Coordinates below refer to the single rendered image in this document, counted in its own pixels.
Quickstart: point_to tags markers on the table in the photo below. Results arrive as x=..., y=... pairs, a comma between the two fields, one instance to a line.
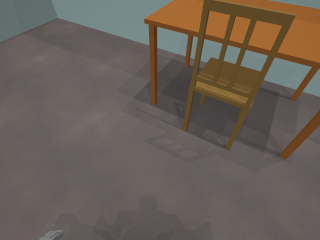
x=301, y=44

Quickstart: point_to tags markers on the chair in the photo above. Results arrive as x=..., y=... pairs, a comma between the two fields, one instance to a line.
x=227, y=82

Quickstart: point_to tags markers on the left robot hand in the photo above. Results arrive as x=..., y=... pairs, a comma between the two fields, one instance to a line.
x=53, y=235

